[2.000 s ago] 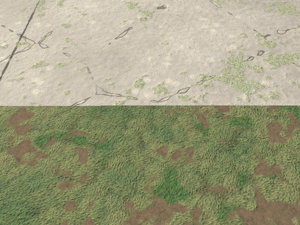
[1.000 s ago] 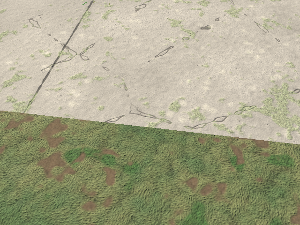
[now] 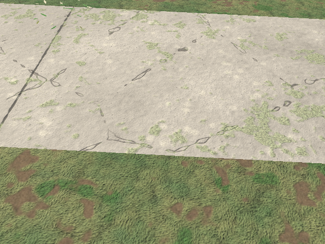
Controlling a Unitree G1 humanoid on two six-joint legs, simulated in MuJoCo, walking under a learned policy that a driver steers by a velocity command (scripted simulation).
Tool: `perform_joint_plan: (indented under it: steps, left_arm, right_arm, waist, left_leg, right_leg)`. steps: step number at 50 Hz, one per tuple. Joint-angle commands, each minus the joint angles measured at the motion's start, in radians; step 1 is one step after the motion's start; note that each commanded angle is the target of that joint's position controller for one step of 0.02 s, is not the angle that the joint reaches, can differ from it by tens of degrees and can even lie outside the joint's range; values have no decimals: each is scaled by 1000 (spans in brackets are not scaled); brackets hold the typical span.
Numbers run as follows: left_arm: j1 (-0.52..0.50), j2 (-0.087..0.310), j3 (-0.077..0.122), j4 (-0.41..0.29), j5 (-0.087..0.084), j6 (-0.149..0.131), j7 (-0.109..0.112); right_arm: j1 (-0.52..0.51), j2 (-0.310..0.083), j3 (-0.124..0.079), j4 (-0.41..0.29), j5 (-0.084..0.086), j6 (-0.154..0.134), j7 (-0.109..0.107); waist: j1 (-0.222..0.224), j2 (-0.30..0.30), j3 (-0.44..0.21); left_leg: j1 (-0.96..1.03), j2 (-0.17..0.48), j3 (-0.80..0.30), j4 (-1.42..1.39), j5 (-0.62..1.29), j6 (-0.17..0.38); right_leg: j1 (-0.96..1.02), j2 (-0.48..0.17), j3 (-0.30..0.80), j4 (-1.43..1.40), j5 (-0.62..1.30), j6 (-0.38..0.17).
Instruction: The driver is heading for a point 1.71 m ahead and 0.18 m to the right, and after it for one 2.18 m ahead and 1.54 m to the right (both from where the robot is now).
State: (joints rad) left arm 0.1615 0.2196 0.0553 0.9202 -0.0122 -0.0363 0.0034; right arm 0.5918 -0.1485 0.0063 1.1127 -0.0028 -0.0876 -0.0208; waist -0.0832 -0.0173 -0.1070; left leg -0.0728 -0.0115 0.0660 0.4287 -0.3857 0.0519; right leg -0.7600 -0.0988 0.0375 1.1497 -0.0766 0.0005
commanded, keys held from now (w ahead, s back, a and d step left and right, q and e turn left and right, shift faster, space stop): w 1.00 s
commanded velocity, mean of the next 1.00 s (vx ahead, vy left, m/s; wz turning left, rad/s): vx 0.47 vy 0.00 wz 0.00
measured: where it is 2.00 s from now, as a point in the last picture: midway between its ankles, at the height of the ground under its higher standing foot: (156, 166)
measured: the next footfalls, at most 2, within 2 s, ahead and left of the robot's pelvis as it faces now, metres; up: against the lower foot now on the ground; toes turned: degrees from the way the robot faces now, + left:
right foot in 0.26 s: +0.26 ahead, -0.17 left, +0.00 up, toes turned -4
left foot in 0.78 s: +0.57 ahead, +0.09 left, +0.00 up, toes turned +5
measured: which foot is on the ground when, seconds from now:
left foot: down 0.00-0.28, up 0.30-0.76, down 0.78-1.00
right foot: up 0.00-0.24, down 0.26-0.80, up 0.82-1.00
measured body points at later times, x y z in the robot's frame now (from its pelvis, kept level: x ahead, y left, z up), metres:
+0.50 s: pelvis +0.23 -0.08 +0.01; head +0.23 -0.08 +0.46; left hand +0.24 +0.18 -0.13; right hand +0.33 -0.34 -0.12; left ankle +0.28 +0.10 -0.63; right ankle +0.22 -0.16 -0.74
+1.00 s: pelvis +0.50 +0.00 +0.01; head +0.52 +0.01 +0.46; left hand +0.61 +0.26 -0.12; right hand +0.56 -0.26 -0.12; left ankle +0.53 +0.08 -0.74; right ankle +0.54 -0.17 -0.65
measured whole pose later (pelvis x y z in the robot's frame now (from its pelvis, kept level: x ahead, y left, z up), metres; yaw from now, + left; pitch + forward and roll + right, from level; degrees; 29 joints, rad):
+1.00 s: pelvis +0.50 +0.00 +0.01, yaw +1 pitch +2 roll +1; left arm 0.18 0.27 0.06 0.91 -0.01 -0.08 0.01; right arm 0.29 -0.22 -0.06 0.93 -0.01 -0.10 0.02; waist -0.03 -0.04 0.00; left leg -0.25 -0.03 0.08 0.37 -0.16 0.07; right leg -0.64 -0.12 0.02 1.12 -0.24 -0.04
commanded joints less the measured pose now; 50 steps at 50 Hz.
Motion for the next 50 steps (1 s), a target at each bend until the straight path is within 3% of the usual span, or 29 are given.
perform_joint_plan:
  steps: [1,5,8,10,11,12,13,14,15,16,17,18,20,23,25,29,34,36,37,38,39,40,41,42,43,44,45,46,50]
  left_arm:
    - [-157,57,9,-76,-3,-30,-8]
    - [-277,22,-10,-118,-24,-42,-36]
    - [-319,29,-16,-141,-20,-49,-63]
    - [-256,80,-2,-141,-19,-60,-67]
    - [-180,118,16,-130,-22,-64,-64]
    - [4,177,47,-81,-26,-68,-60]
    - [193,243,69,-39,-21,-68,-52]
    - [331,342,94,-7,1,-61,-45]
    - [314,248,68,7,6,-60,-46]
    - [214,186,46,-5,7,-63,-49]
    - [112,137,32,-28,6,-65,-55]
    - [42,101,23,-38,8,-69,-63]
    - [4,66,14,-20,14,-79,-66]
    - [62,99,18,23,19,-83,-41]
    - [106,122,20,37,22,-82,-24]
    - [175,144,17,35,20,-82,-6]
    - [259,176,31,54,3,-42,7]
    - [248,184,36,55,-3,-34,12]
    - [228,188,38,53,-4,-30,12]
    - [207,179,32,48,-1,-26,9]
    - [201,152,20,37,10,-25,8]
    - [292,63,-5,7,23,-42,2]
    - [304,28,-19,18,11,-72,-4]
    - [225,119,6,2,-19,-93,-10]
    - [137,135,7,-26,-31,-100,-12]
    - [90,128,8,-36,-17,-96,-9]
    - [94,120,16,-32,-7,-78,-3]
    - [121,100,16,-31,-6,-58,-1]
    - [84,92,18,-39,5,-33,15]
  right_arm:
    - [18,-113,-10,-57,8,-16,-10]
    - [45,-145,-19,-82,4,-8,-6]
    - [43,-190,-37,-78,6,1,-4]
    - [11,-220,-55,-80,15,7,-3]
    - [-10,-220,-61,-86,18,15,-6]
    - [-33,-219,-62,-93,13,27,-5]
    - [-52,-201,-54,-124,0,28,-4]
    - [20,-55,-20,-159,0,7,3]
    - [-61,-68,-22,-159,22,-32,10]
    - [-163,-137,-46,-200,49,-52,19]
    - [-223,-149,-46,-216,51,-59,17]
    - [-230,-152,-52,-211,39,-54,11]
    - [-185,-122,-60,-190,27,-14,-5]
    - [-239,-120,-62,-217,26,12,-11]
    - [-326,-134,-62,-247,12,8,-8]
    - [-502,-134,-52,-290,15,-8,11]
    - [-647,-133,-46,-341,22,-13,50]
    - [-642,-147,-52,-358,25,-17,60]
    - [-585,-171,-66,-348,26,-18,61]
    - [-455,-213,-87,-309,16,-20,56]
    - [-260,-286,-118,-251,14,-22,43]
    - [-116,-394,-144,-233,-9,-18,33]
    - [-107,-363,-131,-230,0,-15,36]
    - [-168,-286,-110,-244,6,-14,36]
    - [-253,-242,-100,-266,9,-11,32]
    - [-328,-210,-90,-276,5,-10,34]
    - [-372,-173,-82,-280,-2,-14,37]
    - [-392,-156,-78,-273,-9,-18,43]
    - [-353,-214,-96,-244,-5,-35,36]
  waist:
    - [3,79,268]
    - [-39,108,268]
    - [-32,128,309]
    - [20,181,259]
    - [72,199,193]
    - [161,192,73]
    - [237,155,-84]
    - [202,-135,-242]
    - [222,-181,-252]
    - [192,-155,-79]
    - [148,-83,-10]
    - [102,-37,35]
    - [41,-64,94]
    - [24,-70,157]
    - [35,-50,167]
    - [96,-24,161]
    - [143,-23,187]
    - [119,-35,173]
    - [76,-58,135]
    - [10,-60,62]
    - [-61,-31,-55]
    - [-41,168,-228]
    - [-28,316,-325]
    - [-31,247,-215]
    - [-12,178,-98]
    - [26,89,-15]
    - [61,91,25]
    - [95,112,47]
    - [111,69,98]
  left_leg:
    - [7,220,-256,-335,71,118]
    - [45,218,-170,-353,177,123]
    - [74,258,-147,-328,268,141]
    - [140,280,-138,-229,527,133]
    - [155,295,-126,-120,783,121]
    - [134,264,-79,73,941,86]
    - [-74,228,-61,340,739,50]
    - [-515,34,-28,742,211,-29]
    - [-646,-6,-192,946,-134,1]
    - [-745,55,-196,1026,-58,33]
    - [-715,103,-165,1012,47,45]
    - [-662,141,-151,961,122,45]
    - [-553,179,-146,886,159,37]
    - [-615,196,-125,811,209,4]
    - [-687,214,-123,706,294,-24]
    - [-656,179,-77,407,451,-35]
    - [-665,132,-56,198,385,-21]
    - [-582,102,-45,136,318,8]
    - [-481,74,-31,108,288,28]
    - [-312,38,-10,69,295,53]
    - [-22,62,-38,109,336,90]
    - [383,330,-446,113,279,218]
    - [492,431,-817,-79,194,303]
    - [415,390,-716,-99,128,247]
    - [261,358,-557,-107,149,209]
    - [87,326,-456,-148,202,198]
    - [-35,290,-377,-186,235,181]
    - [-114,263,-331,-224,220,177]
    - [-164,249,-230,-305,319,197]
  right_leg:
    - [-186,-24,-37,-132,76,11]
    - [-16,20,-114,-404,57,9]
    - [81,45,-131,-533,4,-12]
    - [193,74,-125,-602,-33,-49]
    - [300,107,-138,-629,-45,-74]
    - [521,132,-152,-668,-6,-108]
    - [862,0,-1,-638,-55,-156]
    - [1240,-284,492,-697,-291,-321]
    - [1168,-314,734,-891,-482,-321]
    - [1011,-281,588,-920,-509,-265]
    - [855,-249,432,-928,-374,-238]
    - [721,-199,303,-945,-252,-213]
    - [545,-130,157,-993,-173,-184]
    - [471,-107,74,-1035,-80,-208]
    - [491,-112,55,-1041,-18,-223]
    - [540,-98,5,-1043,72,-198]
    - [744,-149,-3,-974,113,-178]
    - [779,-172,-1,-927,222,-165]
    - [796,-171,-11,-854,386,-150]
    - [793,-128,-43,-705,512,-126]
    - [657,-67,-87,-467,459,-93]
    - [292,64,-128,-62,78,-31]
    - [80,167,-2,162,-468,-10]
    - [-31,99,67,244,-444,-29]
    - [-58,43,34,235,-360,-43]
    - [-24,-4,14,181,-280,-46]
    - [45,-42,23,113,-232,-49]
    - [106,-58,30,77,-207,-53]
    - [75,-68,28,-87,-75,-34]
